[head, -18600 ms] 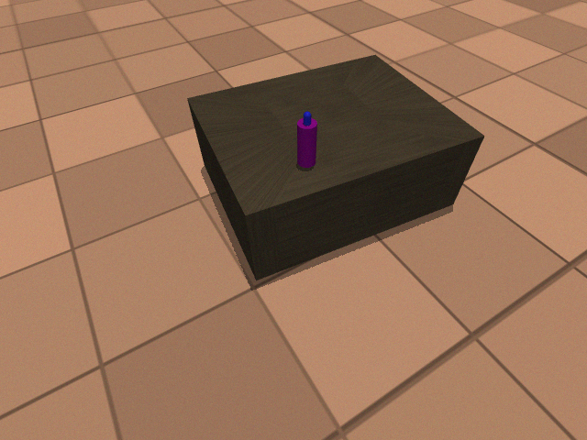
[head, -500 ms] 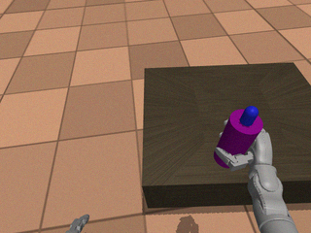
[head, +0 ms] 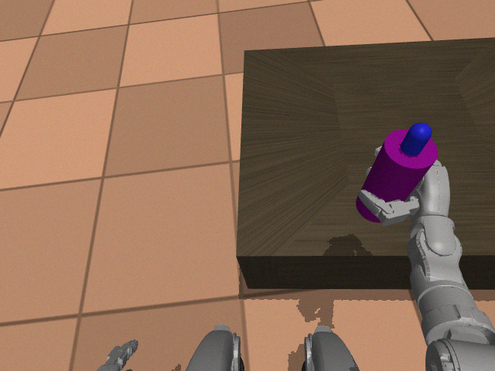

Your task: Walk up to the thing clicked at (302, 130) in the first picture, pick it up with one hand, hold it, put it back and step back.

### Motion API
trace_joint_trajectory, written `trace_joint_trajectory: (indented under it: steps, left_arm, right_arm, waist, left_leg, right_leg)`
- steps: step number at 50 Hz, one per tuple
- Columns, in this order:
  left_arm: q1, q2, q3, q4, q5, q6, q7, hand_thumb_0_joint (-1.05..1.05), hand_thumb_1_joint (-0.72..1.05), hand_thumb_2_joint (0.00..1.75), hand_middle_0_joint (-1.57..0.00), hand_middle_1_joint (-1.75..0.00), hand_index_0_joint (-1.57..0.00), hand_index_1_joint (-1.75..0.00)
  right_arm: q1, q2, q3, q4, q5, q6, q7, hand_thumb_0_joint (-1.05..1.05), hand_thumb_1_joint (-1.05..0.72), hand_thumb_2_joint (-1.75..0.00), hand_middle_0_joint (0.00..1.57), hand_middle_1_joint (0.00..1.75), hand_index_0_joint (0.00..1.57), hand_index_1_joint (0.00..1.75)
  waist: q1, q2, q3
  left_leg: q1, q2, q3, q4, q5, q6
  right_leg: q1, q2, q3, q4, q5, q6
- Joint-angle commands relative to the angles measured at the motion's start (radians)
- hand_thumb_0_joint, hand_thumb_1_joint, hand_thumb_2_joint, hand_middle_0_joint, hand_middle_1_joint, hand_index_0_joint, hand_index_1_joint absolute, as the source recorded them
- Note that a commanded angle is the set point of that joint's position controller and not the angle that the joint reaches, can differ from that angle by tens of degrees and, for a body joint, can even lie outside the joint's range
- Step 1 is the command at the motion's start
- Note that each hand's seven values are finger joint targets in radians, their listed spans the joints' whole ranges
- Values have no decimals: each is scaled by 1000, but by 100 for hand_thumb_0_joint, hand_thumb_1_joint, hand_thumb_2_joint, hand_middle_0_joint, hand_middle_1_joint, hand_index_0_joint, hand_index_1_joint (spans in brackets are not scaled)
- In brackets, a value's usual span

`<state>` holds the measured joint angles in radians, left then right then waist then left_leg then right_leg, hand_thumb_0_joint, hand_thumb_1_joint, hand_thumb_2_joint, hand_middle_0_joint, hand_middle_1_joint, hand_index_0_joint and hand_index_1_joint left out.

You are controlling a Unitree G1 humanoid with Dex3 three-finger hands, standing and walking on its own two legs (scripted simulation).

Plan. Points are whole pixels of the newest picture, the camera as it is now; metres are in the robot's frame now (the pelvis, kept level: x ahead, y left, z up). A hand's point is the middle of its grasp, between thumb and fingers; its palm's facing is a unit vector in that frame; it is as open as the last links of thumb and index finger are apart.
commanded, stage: crouch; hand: right
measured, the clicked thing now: (394, 173) +0.41 -0.19 +0.04
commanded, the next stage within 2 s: lower in 0.90 s
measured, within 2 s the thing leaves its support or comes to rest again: rests again in 1.74 s
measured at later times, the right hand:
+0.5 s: hand (367, 174) +0.48 -0.19 -0.08, palm faces +0.15 +0.99 +0.00, open 9.5 cm
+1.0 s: hand (361, 171) +0.52 -0.19 -0.12, palm faces +0.15 +0.99 -0.01, open 9.5 cm
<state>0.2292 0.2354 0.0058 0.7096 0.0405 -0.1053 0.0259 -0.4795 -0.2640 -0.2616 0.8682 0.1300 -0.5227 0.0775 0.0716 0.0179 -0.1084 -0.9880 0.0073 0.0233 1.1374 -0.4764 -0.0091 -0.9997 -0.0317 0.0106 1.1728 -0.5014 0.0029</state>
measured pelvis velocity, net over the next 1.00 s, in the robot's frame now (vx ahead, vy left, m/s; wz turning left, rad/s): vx -0.03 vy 0.00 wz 0.04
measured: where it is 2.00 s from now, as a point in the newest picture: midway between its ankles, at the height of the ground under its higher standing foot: outside the picture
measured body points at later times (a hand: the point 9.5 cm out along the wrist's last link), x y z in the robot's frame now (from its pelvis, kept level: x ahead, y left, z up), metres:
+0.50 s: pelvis -0.02 +0.00 -0.08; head +0.16 -0.02 +0.33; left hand +0.02 +0.27 -0.20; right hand +0.47 -0.24 -0.07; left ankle +0.04 +0.13 -0.64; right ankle +0.03 -0.12 -0.64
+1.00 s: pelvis -0.03 +0.00 -0.13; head +0.17 -0.03 +0.27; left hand +0.01 +0.27 -0.25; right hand +0.50 -0.25 -0.11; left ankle +0.04 +0.13 -0.64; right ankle +0.03 -0.12 -0.64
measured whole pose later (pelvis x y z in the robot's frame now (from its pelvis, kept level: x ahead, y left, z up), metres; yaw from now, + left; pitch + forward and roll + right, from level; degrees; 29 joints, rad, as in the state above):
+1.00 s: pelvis -0.03 +0.00 -0.13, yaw +2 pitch +34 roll +4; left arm 0.24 0.26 -0.02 0.68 0.08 -0.01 -0.02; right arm -0.95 -0.50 -0.47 1.16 0.02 -0.47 0.09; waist 0.19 -0.03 -0.16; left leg -1.64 0.00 0.05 1.64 -0.60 -0.01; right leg -1.67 -0.04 0.06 1.70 -0.63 0.00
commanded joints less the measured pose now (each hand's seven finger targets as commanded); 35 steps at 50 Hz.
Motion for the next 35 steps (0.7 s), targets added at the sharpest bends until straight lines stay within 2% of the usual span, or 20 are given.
trace_joint_trajectory:
  steps: [1,4,5,6,7,8,11,12,14,16,17,20,21,23,25,28,31,32,34,35]
  left_arm:
    - [96,173,49,-73,2,-20,5,0,89,92,-20,-30,-19,-31]
    - [118,182,48,-67,4,-8,-2,0,89,91,-19,-30,-19,-30]
    - [123,195,53,-75,4,-3,-4,0,89,91,-19,-30,-19,-30]
    - [128,206,56,-77,4,4,-5,0,89,91,-19,-30,-19,-30]
    - [134,208,61,-74,4,10,-7,0,89,91,-19,-30,-19,-30]
    - [135,186,42,-73,6,15,-12,0,90,90,-19,-30,-20,-30]
    - [159,200,55,-60,6,23,-17,0,89,92,-19,-30,-19,-30]
    - [152,187,42,-61,8,27,-21,0,89,91,-20,-30,-19,-30]
    - [158,218,63,-54,14,32,-20,0,89,91,-20,-30,-19,-30]
    - [160,180,39,-56,16,36,-27,0,90,91,-19,-30,-19,-30]
    - [165,187,41,-54,17,39,-28,0,88,92,-19,-30,-19,-30]
    - [172,217,59,-52,21,41,-27,0,88,92,-19,-30,-19,-30]
    - [175,212,56,-54,24,43,-28,0,88,92,-19,-30,-19,-30]
    - [174,194,43,-47,24,48,-29,0,88,92,-19,-30,-19,-30]
    - [178,218,59,-37,26,49,-28,0,89,91,-19,-30,-19,-30]
    - [171,209,47,-42,30,54,-28,0,89,91,-19,-30,-19,-30]
    - [181,221,52,-47,29,56,-30,0,89,91,-19,-30,-19,-30]
    - [178,227,56,-49,32,55,-29,0,89,91,-19,-30,-19,-30]
    - [190,227,49,-51,31,59,-27,0,89,91,-19,-30,-19,-30]
    - [184,213,39,-52,29,64,-29,0,88,91,-19,-30,-19,-30]
  right_arm:
    - [-601,-225,-67,-227,36,-154,27,0,-16,-134,131,147,136,147]
    - [-629,-246,-96,-150,32,-148,28,0,-15,-131,129,144,133,144]
    - [-659,-301,-120,-183,25,-148,23,0,-17,-132,130,145,134,145]
    - [-638,-331,-151,-100,13,-136,22,0,-17,-132,130,145,134,145]
    - [-633,-335,-159,-105,14,-133,20,0,-18,-132,131,145,135,145]
    - [-708,-328,-141,-161,15,-140,21,0,-19,-131,130,144,134,144]
    - [-683,-339,-170,-83,5,-127,18,0,-16,-131,130,143,133,143]
    - [-708,-372,-191,-96,2,-131,15,0,-18,-132,130,144,134,144]
    - [-730,-389,-194,-73,-13,-127,12,0,-20,-132,130,144,134,144]
    - [-772,-362,-181,-84,-18,-135,15,0,-21,-132,130,144,134,144]
    - [-759,-397,-205,-91,-19,-137,15,0,-19,-131,129,143,133,143]
    - [-773,-387,-193,-59,-27,-125,22,0,-17,-132,129,144,133,144]
    - [-824,-423,-206,-119,-29,-132,19,0,-17,-132,129,144,133,144]
    - [-847,-415,-203,-83,-31,-129,13,0,-18,-133,130,145,134,145]
    - [-857,-419,-206,-41,-38,-117,14,0,-20,-135,131,146,135,146]
    - [-906,-452,-208,-73,-48,-120,10,0,-19,-135,131,147,135,147]
    - [-881,-435,-208,-10,-49,-104,13,0,-16,-132,130,144,134,145]
    - [-912,-423,-182,-26,-52,-103,18,0,-19,-134,131,145,135,145]
    - [-946,-511,-235,-68,-57,-102,10,0,-17,-136,132,148,137,148]
    - [-953,-490,-218,-41,-59,-96,10,0,-18,-135,132,147,136,147]
  waist:
    - [25,-132,-571]
    - [31,-130,-590]
    - [18,-141,-645]
    - [27,-117,-647]
    - [23,-121,-634]
    - [28,-136,-640]
    - [46,-117,-673]
    - [38,-129,-665]
    - [55,-151,-656]
    - [70,-149,-672]
    - [63,-177,-692]
    - [86,-172,-707]
    - [75,-207,-731]
    - [89,-201,-703]
    - [106,-197,-698]
    - [92,-245,-699]
    - [109,-208,-710]
    - [114,-236,-743]
    - [103,-245,-776]
    - [109,-239,-753]
  left_leg:
    - [57,-26,-10,-21,219,35]
    - [15,-25,-6,21,216,40]
    - [41,-25,-11,30,231,40]
    - [37,-26,-9,36,237,38]
    - [40,-25,-10,50,247,41]
    - [37,-24,-14,59,254,40]
    - [36,-25,-15,94,293,40]
    - [14,-26,-13,106,280,42]
    - [-57,-32,-1,115,227,43]
    - [-86,-31,3,137,225,45]
    - [-77,-28,0,154,257,48]
    - [-107,-31,7,175,258,47]
    - [-119,-30,3,179,253,47]
    - [-155,-32,10,186,223,49]
    - [-198,-32,13,201,192,46]
    - [-251,-30,14,221,155,51]
    - [-243,-29,18,243,174,48]
    - [-250,-31,17,252,180,49]
    - [-232,-28,10,260,215,48]
    - [-243,-28,12,265,191,49]
  right_leg:
    - [225,17,32,-43,255,-10]
    - [163,16,37,-2,254,-12]
    - [149,15,31,17,263,-16]
    - [136,16,32,35,267,-20]
    - [94,16,29,44,267,-20]
    - [86,17,26,54,267,-21]
    - [32,16,26,98,279,-25]
    - [17,18,26,107,274,-25]
    - [28,13,39,118,247,-24]
    - [22,11,42,140,248,-24]
    - [16,12,39,149,279,-21]
    - [-2,9,47,179,282,-23]
    - [10,6,45,184,286,-22]
    - [-3,6,51,185,259,-21]
    - [-25,6,56,214,225,-22]
    - [-18,1,63,215,199,-16]
    - [-66,2,67,238,203,-19]
    - [-58,3,64,255,218,-20]
    - [-55,2,58,276,256,-21]
    - [-85,6,58,274,225,-21]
